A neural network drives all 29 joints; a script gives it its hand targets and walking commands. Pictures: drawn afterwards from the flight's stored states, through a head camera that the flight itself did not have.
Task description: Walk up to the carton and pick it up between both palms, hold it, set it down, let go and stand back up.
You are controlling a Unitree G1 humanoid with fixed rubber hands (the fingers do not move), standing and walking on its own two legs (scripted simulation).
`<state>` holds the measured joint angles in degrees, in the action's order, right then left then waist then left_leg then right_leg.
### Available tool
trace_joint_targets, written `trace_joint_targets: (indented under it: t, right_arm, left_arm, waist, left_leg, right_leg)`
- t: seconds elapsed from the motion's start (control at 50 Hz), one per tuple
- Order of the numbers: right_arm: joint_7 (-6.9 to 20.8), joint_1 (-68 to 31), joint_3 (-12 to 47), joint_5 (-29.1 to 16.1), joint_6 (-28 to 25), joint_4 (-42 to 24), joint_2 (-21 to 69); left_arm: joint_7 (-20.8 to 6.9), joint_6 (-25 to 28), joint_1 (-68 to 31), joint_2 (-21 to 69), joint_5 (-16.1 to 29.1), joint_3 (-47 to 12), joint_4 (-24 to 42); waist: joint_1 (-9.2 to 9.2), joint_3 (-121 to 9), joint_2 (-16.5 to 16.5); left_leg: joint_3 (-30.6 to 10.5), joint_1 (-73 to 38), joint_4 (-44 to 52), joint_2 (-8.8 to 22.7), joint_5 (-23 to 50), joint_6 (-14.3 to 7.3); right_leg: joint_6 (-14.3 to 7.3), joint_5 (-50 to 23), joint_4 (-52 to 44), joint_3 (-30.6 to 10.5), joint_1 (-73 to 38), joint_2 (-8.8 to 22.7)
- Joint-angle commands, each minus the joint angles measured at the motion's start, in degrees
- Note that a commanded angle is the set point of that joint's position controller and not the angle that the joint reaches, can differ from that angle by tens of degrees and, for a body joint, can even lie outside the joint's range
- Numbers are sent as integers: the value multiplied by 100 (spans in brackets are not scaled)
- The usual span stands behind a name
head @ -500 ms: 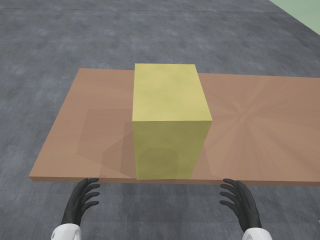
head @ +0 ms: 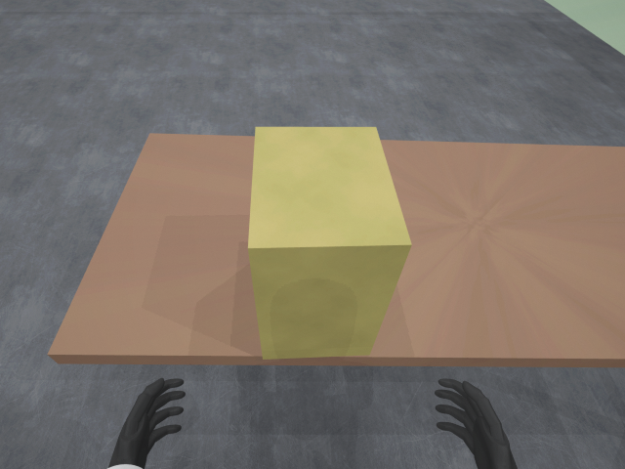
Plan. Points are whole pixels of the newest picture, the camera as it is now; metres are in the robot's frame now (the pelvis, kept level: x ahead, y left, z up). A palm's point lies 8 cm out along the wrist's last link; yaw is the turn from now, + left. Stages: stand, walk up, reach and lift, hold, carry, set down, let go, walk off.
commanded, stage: set down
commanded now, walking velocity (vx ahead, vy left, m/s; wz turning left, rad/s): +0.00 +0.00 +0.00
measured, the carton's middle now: (316, 249) +0.40 +0.01 +0.04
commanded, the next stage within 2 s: let go in 0.86 s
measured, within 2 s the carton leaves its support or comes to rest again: neither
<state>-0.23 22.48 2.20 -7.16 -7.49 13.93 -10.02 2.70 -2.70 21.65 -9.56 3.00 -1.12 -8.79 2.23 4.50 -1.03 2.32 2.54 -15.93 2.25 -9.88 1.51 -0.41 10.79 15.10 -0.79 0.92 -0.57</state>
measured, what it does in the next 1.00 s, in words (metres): stands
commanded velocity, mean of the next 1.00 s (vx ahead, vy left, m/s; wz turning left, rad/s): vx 0.00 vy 0.00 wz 0.00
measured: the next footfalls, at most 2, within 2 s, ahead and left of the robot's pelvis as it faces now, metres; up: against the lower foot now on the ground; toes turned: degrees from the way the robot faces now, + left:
none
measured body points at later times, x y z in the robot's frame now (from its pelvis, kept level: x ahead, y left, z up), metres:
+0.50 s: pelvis -0.01 +0.01 +0.00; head +0.00 +0.02 +0.45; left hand +0.16 +0.23 -0.08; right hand +0.16 -0.21 -0.07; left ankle -0.01 +0.13 -0.75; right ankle -0.02 -0.12 -0.75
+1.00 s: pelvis +0.00 +0.01 +0.00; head +0.01 +0.01 +0.45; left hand +0.17 +0.23 -0.09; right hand +0.17 -0.22 -0.10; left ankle -0.01 +0.13 -0.75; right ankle -0.02 -0.12 -0.75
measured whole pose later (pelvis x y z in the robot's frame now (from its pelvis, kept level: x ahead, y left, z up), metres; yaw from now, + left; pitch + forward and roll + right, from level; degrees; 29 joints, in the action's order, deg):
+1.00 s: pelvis +0.00 +0.01 +0.00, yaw +0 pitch -3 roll +0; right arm 1.2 9.0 -0.8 1.0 -13.0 43.7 -10.7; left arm 0.2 -5.6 10.3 -10.8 0.4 -0.2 -31.1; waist 0.4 3.8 0.0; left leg 2.5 5.4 -20.6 1.9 -12.4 1.0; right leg 0.2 12.7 18.9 -1.0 3.4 -0.2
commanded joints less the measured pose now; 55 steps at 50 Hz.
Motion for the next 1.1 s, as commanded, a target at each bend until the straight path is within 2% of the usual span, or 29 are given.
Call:
trace_joint_targets:
  t: [0.0,0.06,0.14,0.18,0.24,0.26,0.36,0.38,0.44,0.66,0.86,0.98,1.08]
  right_arm:
    - [-16,-295,-260,97,-283,-528,-473]
    - [-19,-418,-276,199,-251,-278,-492]
    - [41,-672,-309,270,-249,7,-545]
    - [36,-738,-312,328,-250,26,-497]
    - [67,-822,-336,371,-248,214,-497]
    - [93,-910,-378,433,-214,499,-531]
    - [121,-1085,-416,500,-228,785,-559]
    - [111,-1065,-407,539,-217,847,-518]
    - [118,-1238,-442,587,-256,996,-554]
    - [136,-1526,-471,771,-507,1806,-659]
    - [111,-1659,-465,788,-732,2297,-659]
    - [105,-1702,-481,805,-787,2476,-709]
    - [87,-1771,-492,830,-780,2542,-693]
  left_arm:
    - [-50,177,-330,-461,-61,248,501]
    - [-98,126,-485,-523,-62,297,199]
    - [-78,91,-661,-518,-112,284,34]
    - [-85,74,-796,-584,-74,271,-67]
    - [-79,46,-850,-581,-106,264,-186]
    - [-89,-4,-899,-539,-153,259,-430]
    - [-87,-77,-1052,-560,-184,213,-546]
    - [-106,-112,-1062,-573,-167,200,-692]
    - [-92,-112,-1202,-603,-166,220,-662]
    - [-165,-138,-1314,-596,-203,227,-1318]
    - [-216,-93,-1472,-639,-245,278,-1464]
    - [-241,-143,-1504,-614,-336,290,-1615]
    - [-263,-167,-1557,-604,-347,303,-1753]
  waist:
    - [-40,-427,3]
    - [-70,-395,-54]
    - [-8,-435,29]
    - [-28,-477,-26]
    - [-35,-463,49]
    - [-64,-393,88]
    - [-75,-410,197]
    - [-106,-416,109]
    - [-92,-496,198]
    - [-121,-657,129]
    - [-182,-846,178]
    - [-215,-780,161]
    - [-188,-692,10]
  left_leg:
    - [186,-742,-119,-344,1516,46]
    - [215,-688,-90,-337,1270,3]
    - [227,-615,-78,-295,1172,12]
    - [256,-544,-76,-303,1002,-18]
    - [257,-496,-71,-282,947,-12]
    - [250,-493,-64,-266,865,-1]
    - [254,-443,-89,-243,770,24]
    - [256,-425,-97,-245,725,2]
    - [258,-381,-133,-236,815,40]
    - [245,-542,-349,-208,1291,124]
    - [231,-638,-520,-222,1727,154]
    - [220,-641,-557,-241,1634,128]
    - [235,-608,-524,-269,1404,69]
  right_leg:
    - [-37,-1063,-314,159,728,-87]
    - [0,-904,-309,151,791,-58]
    - [-35,-657,-281,188,824,-77]
    - [-14,-518,-270,178,836,-53]
    - [-44,-445,-255,188,836,-45]
    - [-68,-300,-251,195,886,-62]
    - [-98,-219,-208,204,925,-52]
    - [-82,-220,-213,200,915,-39]
    - [-92,-278,-138,219,875,-56]
    - [-105,-725,-3,278,858,-101]
    - [-79,-1201,96,303,791,-105]
    - [-57,-1292,119,302,771,-94]
    - [-25,-1296,109,284,786,-85]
